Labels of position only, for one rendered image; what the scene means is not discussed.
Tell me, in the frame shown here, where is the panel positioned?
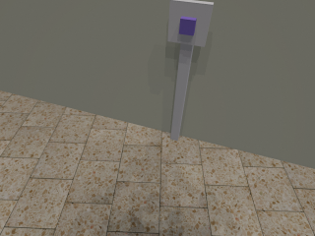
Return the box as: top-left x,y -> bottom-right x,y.
167,0 -> 214,141

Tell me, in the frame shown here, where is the button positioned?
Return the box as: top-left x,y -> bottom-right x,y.
179,16 -> 197,36

